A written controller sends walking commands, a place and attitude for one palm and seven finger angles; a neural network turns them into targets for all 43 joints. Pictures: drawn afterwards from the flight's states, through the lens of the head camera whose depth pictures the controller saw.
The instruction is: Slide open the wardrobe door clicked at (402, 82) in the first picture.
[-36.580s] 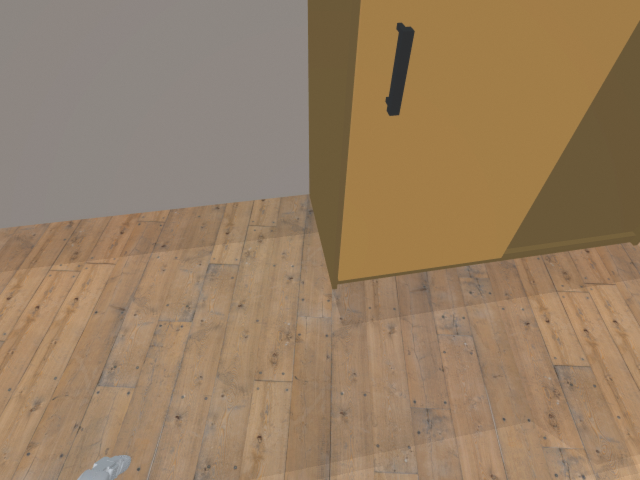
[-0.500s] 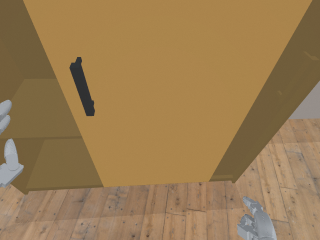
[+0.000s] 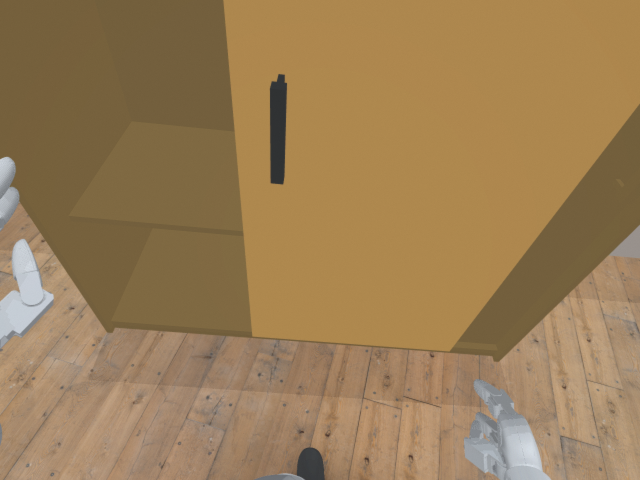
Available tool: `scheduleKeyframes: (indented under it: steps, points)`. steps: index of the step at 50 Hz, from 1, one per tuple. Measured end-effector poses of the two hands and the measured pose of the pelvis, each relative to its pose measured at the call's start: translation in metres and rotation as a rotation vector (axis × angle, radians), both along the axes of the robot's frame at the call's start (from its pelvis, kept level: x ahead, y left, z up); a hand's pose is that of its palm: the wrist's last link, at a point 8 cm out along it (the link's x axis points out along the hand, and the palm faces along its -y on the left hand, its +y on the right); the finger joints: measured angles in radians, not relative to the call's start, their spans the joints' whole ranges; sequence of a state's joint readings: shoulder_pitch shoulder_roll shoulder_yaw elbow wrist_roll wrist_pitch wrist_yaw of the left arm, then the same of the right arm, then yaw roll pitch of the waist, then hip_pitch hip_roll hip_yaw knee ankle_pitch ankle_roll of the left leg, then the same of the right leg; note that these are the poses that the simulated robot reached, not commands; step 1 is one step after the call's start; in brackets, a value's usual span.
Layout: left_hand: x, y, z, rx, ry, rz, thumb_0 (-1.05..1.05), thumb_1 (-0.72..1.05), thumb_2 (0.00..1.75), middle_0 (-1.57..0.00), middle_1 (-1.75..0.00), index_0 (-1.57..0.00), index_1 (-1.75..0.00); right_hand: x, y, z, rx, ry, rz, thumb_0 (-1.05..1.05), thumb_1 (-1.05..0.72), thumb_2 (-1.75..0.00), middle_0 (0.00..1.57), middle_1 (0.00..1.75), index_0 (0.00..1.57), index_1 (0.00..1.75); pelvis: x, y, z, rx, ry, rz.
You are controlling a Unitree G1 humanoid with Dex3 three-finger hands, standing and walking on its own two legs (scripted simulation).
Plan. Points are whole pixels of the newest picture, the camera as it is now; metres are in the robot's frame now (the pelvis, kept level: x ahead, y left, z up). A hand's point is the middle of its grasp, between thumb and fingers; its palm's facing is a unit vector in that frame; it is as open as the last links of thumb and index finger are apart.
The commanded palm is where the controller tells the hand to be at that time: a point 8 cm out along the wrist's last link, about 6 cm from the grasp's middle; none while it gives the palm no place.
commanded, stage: stop stepping back and stand still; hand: left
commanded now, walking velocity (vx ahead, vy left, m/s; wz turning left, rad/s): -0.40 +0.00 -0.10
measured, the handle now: (279, 131) +0.63 +0.13 +0.10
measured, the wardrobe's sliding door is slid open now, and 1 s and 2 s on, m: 0.47 0.47 0.47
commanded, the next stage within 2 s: let the arm hang, fingers relaxed in 1.18 s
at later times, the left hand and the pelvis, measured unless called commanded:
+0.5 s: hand out of the picture +0.06 +0.40 +0.19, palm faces +0.35 -0.83 -0.44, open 7.4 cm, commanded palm +0.02 +0.46 +0.18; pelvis -0.15 +0.17 -0.04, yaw -5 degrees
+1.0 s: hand out of the picture -0.01 +0.51 +0.18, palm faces +0.47 -0.81 -0.35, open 7.4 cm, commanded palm -0.08 +0.53 +0.18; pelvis -0.25 +0.25 -0.01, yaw -6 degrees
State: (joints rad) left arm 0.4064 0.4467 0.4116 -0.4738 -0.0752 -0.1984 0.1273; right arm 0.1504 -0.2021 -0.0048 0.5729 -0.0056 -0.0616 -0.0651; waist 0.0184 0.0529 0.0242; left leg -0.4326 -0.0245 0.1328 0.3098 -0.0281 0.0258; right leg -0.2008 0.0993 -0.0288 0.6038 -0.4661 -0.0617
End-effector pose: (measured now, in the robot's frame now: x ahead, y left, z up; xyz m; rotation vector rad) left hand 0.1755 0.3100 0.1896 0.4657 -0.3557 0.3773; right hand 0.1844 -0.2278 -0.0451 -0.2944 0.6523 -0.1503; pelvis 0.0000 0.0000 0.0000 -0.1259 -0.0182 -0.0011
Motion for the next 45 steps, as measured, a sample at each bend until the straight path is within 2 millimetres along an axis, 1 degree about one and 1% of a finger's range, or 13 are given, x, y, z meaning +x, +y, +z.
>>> scheduleKeyframes:
  steps: [5,10,14,18,22,26,28,31,35,37,39,42,45]
  points:
    - [-0.043,0.015,-0.008,0.027,-0.051,-0.076,0.01,0.89,0.9,-0.21,-0.3,-0.21,-0.3,-0.034,0.016,0.001,-0.022,-0.007,-0.014,0.01,-0.9,-0.9,0.2,0.3,0.2,0.3,-0.029,0.027,-0.013,0.029,-0.025,-0.068]
    - [-0.056,0.048,-0.02,-0.033,-0.146,-0.108,0.01,0.88,0.9,-0.22,-0.3,-0.22,-0.3,-0.081,0.043,-0.007,-0.09,0.023,-0.044,0.01,-0.9,-0.9,0.2,0.3,0.2,0.3,-0.058,0.062,-0.023,0.018,-0.045,-0.034]
    - [-0.063,0.083,-0.011,-0.06,-0.1,-0.071,0.01,0.88,0.9,-0.22,-0.3,-0.22,-0.3,-0.131,0.079,-0.005,-0.016,0.078,-0.078,0.01,-0.9,-0.9,0.2,0.3,0.2,0.3,-0.088,0.085,-0.005,0.002,-0.065,-0.051]
    - [-0.1,0.099,0.014,-0.028,-0.038,-0.097,0.01,0.89,0.9,-0.21,-0.3,-0.21,-0.3,-0.175,0.114,0.006,0.05,0.108,-0.094,0.01,-0.9,-0.9,0.2,0.3,0.2,0.3,-0.108,0.112,0.016,-0.001,-0.035,-0.019]
    - [-0.146,0.108,0.018,0.132,-0.127,-0.203,0.01,0.89,0.9,-0.21,-0.3,-0.21,-0.3,-0.197,0.13,-0.017,0.016,0.101,-0.094,0.01,-0.9,-0.9,0.21,0.3,0.2,0.3,-0.133,0.141,-0.015,0.117,-0.012,-0.126]
    - [-0.149,0.146,0.009,0.202,-0.269,-0.193,0.0,0.88,0.9,-0.22,-0.3,-0.22,-0.3,-0.212,0.152,-0.055,-0.02,0.052,-0.083,0.01,-0.9,-0.9,0.2,0.3,0.2,0.3,-0.162,0.179,-0.055,0.038,-0.028,-0.081]
    - [-0.145,0.17,-0.003,0.173,-0.259,-0.129,0.0,0.88,0.9,-0.22,-0.3,-0.22,-0.3,-0.229,0.167,-0.07,0.025,0.059,-0.13,0.01,-0.9,-0.9,0.2,0.3,0.2,0.3,-0.181,0.187,-0.062,0.06,-0.077,-0.115]
    - [-0.151,0.187,-0.017,0.071,-0.182,-0.076,0.0,0.89,0.9,-0.21,-0.3,-0.21,-0.3,-0.263,0.193,-0.071,0.109,0.09,-0.156,0.01,-0.9,-0.9,0.2,0.3,0.2,0.3,-0.199,0.189,-0.053,0.077,-0.099,-0.144]
    - [-0.188,0.163,-0.002,0.003,-0.188,-0.127,0.01,0.89,0.9,-0.21,-0.3,-0.21,-0.3,-0.3,0.213,-0.062,0.16,0.149,-0.11,0.02,-0.9,-0.9,0.2,0.3,0.2,0.3,-0.217,0.189,-0.034,0.068,-0.052,-0.107]
    - [-0.212,0.15,0.008,0.035,-0.2,-0.175,0.01,0.89,0.9,-0.21,-0.3,-0.21,-0.3,-0.311,0.212,-0.061,0.159,0.178,-0.106,0.02,-0.9,-0.9,0.21,0.3,0.2,0.3,-0.226,0.193,-0.03,0.093,-0.024,-0.112]
    - [-0.229,0.151,0.019,0.061,-0.182,-0.2,0.01,0.89,0.9,-0.21,-0.3,-0.21,-0.3,-0.32,0.21,-0.053,0.123,0.211,-0.121,0.02,-0.9,-0.9,0.21,0.3,0.2,0.3,-0.232,0.199,-0.018,0.088,-0.02,-0.093]
    - [-0.241,0.174,0.03,0.105,-0.127,-0.145,0.01,0.88,0.9,-0.22,-0.3,-0.22,-0.3,-0.325,0.206,-0.037,0.078,0.214,-0.153,0.02,-0.9,-0.9,0.21,0.3,0.2,0.3,-0.234,0.209,-0.002,0.099,0.001,-0.092]
    - [-0.241,0.209,0.028,0.1,-0.063,-0.042,0.0,0.88,0.9,-0.22,-0.3,-0.22,-0.3,-0.322,0.203,-0.023,0.034,0.167,-0.174,0.02,-0.9,-0.9,0.2,0.3,0.2,0.3,-0.235,0.223,0.007,0.108,0.018,-0.106]
